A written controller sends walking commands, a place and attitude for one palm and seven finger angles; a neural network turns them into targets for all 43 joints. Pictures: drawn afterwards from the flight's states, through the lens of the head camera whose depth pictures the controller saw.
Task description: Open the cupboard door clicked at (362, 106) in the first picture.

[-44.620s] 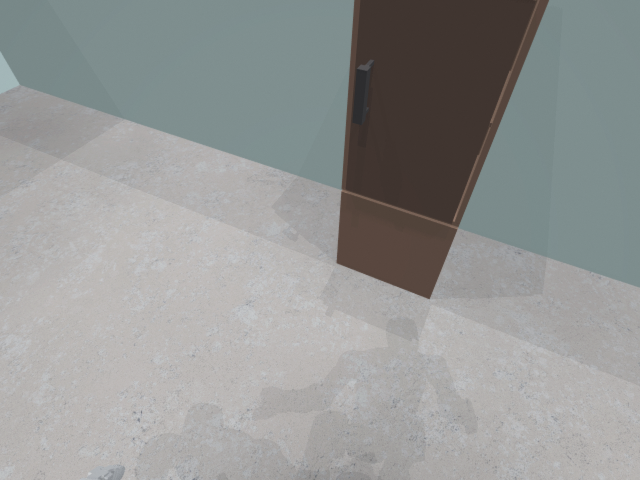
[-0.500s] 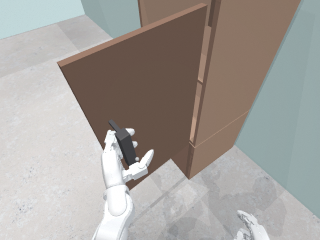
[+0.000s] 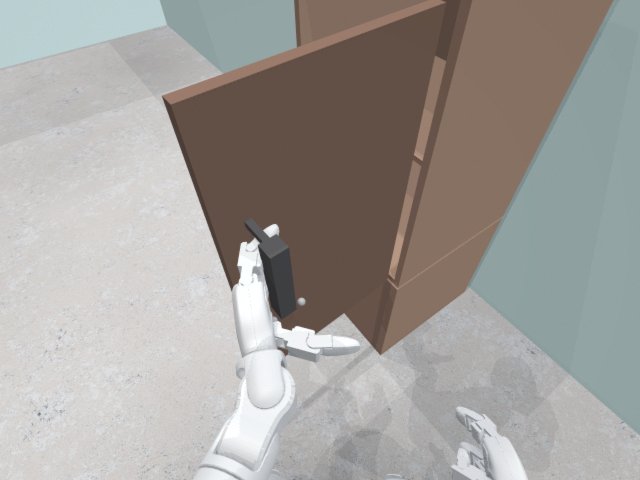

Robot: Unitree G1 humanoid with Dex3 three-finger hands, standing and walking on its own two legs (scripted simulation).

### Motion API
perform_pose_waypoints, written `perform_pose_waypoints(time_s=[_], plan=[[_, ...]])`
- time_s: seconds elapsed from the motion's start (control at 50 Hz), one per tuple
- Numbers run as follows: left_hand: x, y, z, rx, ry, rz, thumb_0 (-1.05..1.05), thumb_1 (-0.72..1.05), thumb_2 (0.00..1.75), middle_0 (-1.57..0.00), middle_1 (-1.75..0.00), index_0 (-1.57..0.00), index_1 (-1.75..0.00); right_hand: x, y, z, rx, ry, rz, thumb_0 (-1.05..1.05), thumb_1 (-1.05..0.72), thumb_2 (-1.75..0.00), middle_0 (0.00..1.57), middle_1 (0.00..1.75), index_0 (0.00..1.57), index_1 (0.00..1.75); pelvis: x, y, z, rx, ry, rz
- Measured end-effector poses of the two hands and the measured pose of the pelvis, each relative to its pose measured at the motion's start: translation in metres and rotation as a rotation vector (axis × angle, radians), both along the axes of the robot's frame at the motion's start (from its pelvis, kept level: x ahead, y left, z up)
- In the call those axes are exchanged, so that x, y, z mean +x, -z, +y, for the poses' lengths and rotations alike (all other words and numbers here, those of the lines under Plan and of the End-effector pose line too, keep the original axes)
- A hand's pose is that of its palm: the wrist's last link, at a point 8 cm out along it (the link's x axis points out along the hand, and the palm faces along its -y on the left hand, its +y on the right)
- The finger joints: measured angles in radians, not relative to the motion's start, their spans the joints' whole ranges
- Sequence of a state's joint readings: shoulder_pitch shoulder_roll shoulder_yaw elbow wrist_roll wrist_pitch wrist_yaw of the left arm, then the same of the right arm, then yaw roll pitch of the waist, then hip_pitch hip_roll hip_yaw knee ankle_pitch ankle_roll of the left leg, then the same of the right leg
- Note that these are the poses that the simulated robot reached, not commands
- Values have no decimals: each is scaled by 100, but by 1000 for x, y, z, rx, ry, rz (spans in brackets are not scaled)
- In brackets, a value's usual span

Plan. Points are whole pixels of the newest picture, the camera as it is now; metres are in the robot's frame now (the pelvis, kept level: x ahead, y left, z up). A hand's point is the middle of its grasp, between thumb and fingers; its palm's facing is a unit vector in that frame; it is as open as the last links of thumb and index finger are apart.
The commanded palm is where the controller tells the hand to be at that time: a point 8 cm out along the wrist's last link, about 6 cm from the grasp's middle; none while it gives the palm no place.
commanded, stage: slide the hand sideways off the handle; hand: left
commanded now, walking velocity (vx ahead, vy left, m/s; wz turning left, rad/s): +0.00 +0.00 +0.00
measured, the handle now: (269, 269) +0.37 +0.09 +0.06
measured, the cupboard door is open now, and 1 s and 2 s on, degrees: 93 96 96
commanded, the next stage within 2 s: draw the hand back to the body in 1.28 s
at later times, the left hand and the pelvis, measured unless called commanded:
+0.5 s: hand (293, 331) +0.28 +0.05 +0.07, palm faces -0.18 -0.98 +0.01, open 16.3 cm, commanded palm +0.26 +0.11 +0.06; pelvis +0.00 +0.02 +0.00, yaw -1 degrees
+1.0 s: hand (248, 365) +0.24 +0.09 +0.06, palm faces -0.13 -0.99 -0.02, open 16.3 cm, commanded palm +0.21 +0.15 +0.06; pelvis +0.02 +0.01 -0.01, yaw +0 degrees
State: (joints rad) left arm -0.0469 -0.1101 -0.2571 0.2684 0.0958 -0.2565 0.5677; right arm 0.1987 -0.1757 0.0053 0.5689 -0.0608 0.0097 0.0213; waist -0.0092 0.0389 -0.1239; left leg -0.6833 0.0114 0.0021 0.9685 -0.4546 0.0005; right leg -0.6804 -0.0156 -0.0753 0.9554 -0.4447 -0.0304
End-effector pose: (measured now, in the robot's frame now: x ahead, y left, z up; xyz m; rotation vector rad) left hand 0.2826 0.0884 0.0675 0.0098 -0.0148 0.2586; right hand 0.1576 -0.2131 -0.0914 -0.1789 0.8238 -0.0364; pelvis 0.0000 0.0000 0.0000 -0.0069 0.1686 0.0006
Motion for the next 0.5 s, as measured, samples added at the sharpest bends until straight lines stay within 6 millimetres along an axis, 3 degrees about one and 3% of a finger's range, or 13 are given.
perform_pose_waypoints(time_s=[0.12, 0.22, 0.28, 0.38, 0.5], plan=[[0, 0, 4, 10, 20, 1, -1, -50, 30, -30, -54, -28, -54, -2, 1, 7, -5, -11, 15, 1, -91, -90, 20, 30, 20, 30, -4, 0, 5, -3, -3, -4], [-4, 2, 18, 100, 346, -35, -1, -50, 30, -25, -43, -19, -43, -10, 0, 6, -12, 0, 12, 1, -91, -90, 20, 30, 20, 30, -8, 2, 8, -8, -15, -8], [-5, 3, 19, 68, 482, -2, -1, -50, 30, -21, -38, -16, -38, -15, -1, 5, -11, 25, -3, 1, -91, -90, 20, 30, 20, 30, -9, 1, 13, -13, -16, -19], [-6, 5, 16, -43, 456, 38, -1, -50, 30, -17, -33, -15, -33, -19, -9, 4, -11, 47, -31, 1, -91, -90, 20, 30, 20, 30, -7, -2, 18, -5, 3, -21], [-15, 3, 16, -21, 436, -12, -1, -50, 30, -15, -30, -14, -30, -15, -14, 4, -10, 40, -52, 1, -91, -90, 20, 30, 20, 30, -2, 0, 18, -2, 17, -8]])
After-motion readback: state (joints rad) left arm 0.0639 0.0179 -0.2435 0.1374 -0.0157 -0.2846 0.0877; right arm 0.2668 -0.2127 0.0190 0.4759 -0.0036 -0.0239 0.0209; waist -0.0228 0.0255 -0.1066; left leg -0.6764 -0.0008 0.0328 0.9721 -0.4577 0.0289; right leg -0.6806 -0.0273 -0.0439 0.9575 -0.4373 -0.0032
